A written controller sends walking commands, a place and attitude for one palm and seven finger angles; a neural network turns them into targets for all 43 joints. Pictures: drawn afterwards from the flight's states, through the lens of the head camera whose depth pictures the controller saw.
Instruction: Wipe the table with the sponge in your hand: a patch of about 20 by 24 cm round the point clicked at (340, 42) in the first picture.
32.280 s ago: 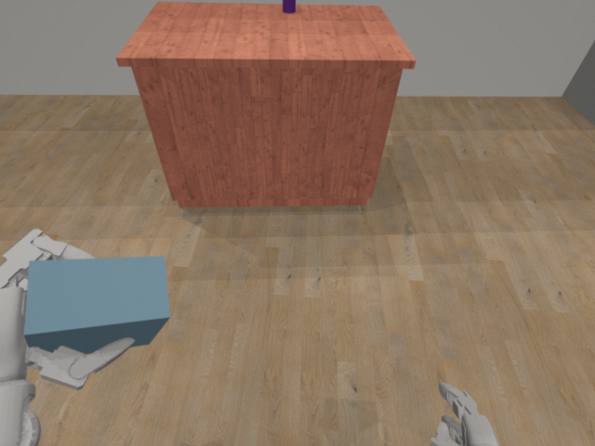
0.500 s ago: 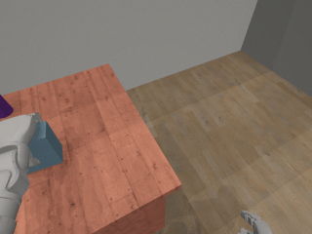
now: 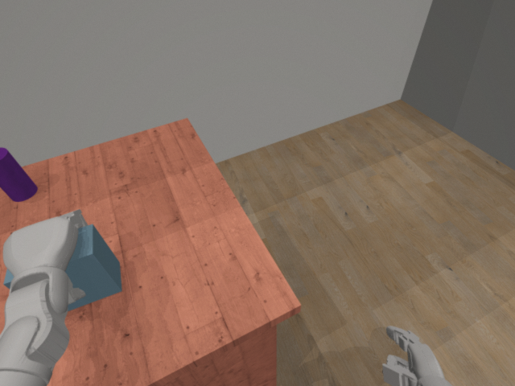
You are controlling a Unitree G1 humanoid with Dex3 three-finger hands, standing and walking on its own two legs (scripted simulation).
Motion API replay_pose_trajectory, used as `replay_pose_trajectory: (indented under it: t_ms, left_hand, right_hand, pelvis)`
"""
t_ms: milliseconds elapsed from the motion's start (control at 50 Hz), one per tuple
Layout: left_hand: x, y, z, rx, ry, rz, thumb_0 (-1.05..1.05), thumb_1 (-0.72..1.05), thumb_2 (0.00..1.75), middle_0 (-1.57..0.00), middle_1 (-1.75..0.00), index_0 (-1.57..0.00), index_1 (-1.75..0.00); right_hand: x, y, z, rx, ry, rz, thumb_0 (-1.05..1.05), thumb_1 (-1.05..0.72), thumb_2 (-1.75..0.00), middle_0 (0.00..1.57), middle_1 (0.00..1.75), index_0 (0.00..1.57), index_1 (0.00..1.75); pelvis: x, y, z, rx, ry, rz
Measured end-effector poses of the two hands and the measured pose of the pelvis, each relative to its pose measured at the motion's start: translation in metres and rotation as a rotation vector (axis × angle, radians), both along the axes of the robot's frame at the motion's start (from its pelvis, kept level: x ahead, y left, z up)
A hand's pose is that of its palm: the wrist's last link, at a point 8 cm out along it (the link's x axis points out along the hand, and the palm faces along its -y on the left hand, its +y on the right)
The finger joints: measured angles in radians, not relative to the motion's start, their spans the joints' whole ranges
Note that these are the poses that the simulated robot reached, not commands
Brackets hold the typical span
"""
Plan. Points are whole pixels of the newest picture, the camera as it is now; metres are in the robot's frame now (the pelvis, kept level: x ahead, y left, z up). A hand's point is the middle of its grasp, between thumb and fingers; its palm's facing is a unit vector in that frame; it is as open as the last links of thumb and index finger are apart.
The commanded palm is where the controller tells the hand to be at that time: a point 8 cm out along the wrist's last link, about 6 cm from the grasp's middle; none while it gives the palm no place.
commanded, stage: wipe back along the first lane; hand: left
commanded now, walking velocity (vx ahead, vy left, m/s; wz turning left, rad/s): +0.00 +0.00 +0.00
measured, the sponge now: (75, 277) +0.26 +0.34 +0.02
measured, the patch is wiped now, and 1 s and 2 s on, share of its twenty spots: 1.00 1.00 1.00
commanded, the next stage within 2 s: lift the sponge slowly off the table in 0.92 s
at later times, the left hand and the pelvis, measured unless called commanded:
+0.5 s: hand (67, 286) +0.22 +0.31 +0.06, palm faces +0.01 -0.07 -1.00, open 10.5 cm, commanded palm +0.17 +0.30 +0.10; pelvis +0.01 -0.02 +0.00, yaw -1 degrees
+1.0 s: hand (65, 317) +0.18 +0.29 +0.07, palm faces +0.04 -0.10 -0.99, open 10.5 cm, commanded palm +0.13 +0.28 +0.10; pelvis +0.00 -0.01 +0.00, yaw -2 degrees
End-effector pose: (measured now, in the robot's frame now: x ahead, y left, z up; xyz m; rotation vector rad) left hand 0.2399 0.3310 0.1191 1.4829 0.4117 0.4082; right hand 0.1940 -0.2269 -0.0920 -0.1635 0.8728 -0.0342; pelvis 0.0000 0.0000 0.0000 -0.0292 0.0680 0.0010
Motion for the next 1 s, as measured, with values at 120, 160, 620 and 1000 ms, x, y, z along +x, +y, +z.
replay_pose_trajectory:
  t_ms: [120, 160, 620, 1000]
  left_hand:
    - [-0.011, -0.008, 0.0, -0.007, -0.004, 0.008, 0.01, -0.52, 1.04, -0.65, -1.34, -0.68, -1.33]
    - [-0.014, -0.01, 0.0, -0.009, -0.002, 0.012, 0.01, -0.52, 1.04, -0.65, -1.34, -0.68, -1.33]
    - [-0.051, -0.033, 0.0, -0.019, -0.004, -0.006, 0.0, -0.51, 1.04, -0.64, -1.34, -0.68, -1.33]
    - [-0.082, -0.047, 0.001, -0.05, -0.031, 0.011, 0.0, -0.51, 1.04, -0.64, -1.35, -0.67, -1.33]
  right_hand:
    - [0.007, 0.0, 0.003, 0.007, -0.023, 0.012, 0.01, -0.91, -0.9, 0.2, 0.3, 0.2, 0.3]
    - [0.009, -0.002, 0.004, 0.007, -0.027, 0.013, 0.01, -0.91, -0.9, 0.2, 0.3, 0.2, 0.3]
    - [0.008, -0.023, 0.003, 0.002, -0.047, -0.034, 0.01, -0.91, -0.9, 0.2, 0.3, 0.2, 0.3]
    - [0.02, -0.004, 0.013, 0.035, -0.114, -0.006, 0.01, -0.91, -0.9, 0.2, 0.3, 0.2, 0.3]
  pelvis:
    - [0.001, -0.005, 0.0, 0.003, -0.011, -0.003]
    - [0.002, -0.007, 0.0, 0.004, -0.014, -0.004]
    - [0.008, -0.016, -0.002, 0.006, -0.021, -0.023]
    - [0.003, -0.013, -0.003, 0.007, -0.04, -0.03]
